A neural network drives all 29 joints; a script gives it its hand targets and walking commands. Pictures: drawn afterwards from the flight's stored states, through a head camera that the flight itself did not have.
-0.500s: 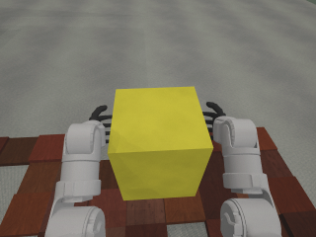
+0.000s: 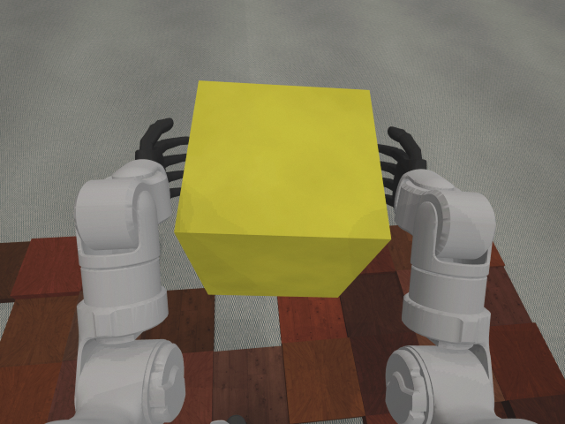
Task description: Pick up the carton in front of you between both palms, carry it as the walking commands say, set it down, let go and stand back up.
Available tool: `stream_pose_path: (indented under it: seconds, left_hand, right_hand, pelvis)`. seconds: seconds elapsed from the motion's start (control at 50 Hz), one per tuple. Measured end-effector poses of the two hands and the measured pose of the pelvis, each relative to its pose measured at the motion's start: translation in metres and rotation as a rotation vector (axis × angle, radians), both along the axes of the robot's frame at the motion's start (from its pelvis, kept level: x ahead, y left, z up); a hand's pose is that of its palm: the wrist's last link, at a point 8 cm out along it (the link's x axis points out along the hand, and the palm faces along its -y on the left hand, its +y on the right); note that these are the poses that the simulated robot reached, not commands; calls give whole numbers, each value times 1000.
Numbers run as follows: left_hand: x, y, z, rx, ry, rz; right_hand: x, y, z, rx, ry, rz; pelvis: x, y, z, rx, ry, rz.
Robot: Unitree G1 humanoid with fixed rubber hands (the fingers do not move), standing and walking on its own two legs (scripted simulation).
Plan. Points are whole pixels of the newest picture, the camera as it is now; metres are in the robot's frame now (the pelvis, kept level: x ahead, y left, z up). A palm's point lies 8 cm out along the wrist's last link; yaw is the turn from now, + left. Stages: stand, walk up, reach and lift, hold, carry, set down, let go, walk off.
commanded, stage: carry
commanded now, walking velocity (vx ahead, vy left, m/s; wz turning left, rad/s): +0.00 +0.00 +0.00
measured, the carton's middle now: (278, 205) +0.41 -0.01 +0.07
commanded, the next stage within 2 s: none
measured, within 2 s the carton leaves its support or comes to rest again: neither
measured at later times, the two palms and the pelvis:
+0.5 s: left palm (188, 193) +0.41 +0.11 +0.09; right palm (402, 195) +0.41 -0.18 +0.09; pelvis +0.05 -0.02 -0.03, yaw -1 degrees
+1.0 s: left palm (156, 215) +0.37 +0.15 +0.11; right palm (390, 217) +0.36 -0.15 +0.10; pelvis +0.03 +0.01 -0.03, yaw -1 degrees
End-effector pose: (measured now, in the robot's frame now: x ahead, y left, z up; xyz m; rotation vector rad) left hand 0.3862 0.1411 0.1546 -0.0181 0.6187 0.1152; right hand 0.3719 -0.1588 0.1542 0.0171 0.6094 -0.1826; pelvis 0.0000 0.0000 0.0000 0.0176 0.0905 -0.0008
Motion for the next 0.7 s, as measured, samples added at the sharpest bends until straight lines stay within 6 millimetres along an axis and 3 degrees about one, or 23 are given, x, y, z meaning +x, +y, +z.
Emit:
stream_pose_path:
  seconds: [0.1,0.22,0.32,0.42,0.56,0.7]
  left_hand:
    - [23,-14,7,33,7,13]
    - [35,-28,-18,59,134,2]
    - [36,-35,-47,45,213,-29]
    - [32,-33,-62,43,201,-31]
    - [23,-21,-61,34,136,-16]
    - [6,-10,-59,33,132,-17]
  right_hand:
    - [30,-14,2,3,8,24]
    - [42,-28,-25,7,136,27]
    - [39,-33,-51,-2,215,22]
    - [36,-31,-63,-15,204,28]
    - [32,-19,-60,-19,139,37]
    - [15,-8,-57,-24,136,37]
  pelvis:
    - [26,-14,-19,38,-22,1]
    - [47,-22,-25,45,-34,-8]
    - [55,-23,-22,39,-36,-13]
    - [55,-22,-24,37,-39,-16]
    - [49,-17,-29,36,-44,-17]
    - [43,-8,-31,29,-62,-19]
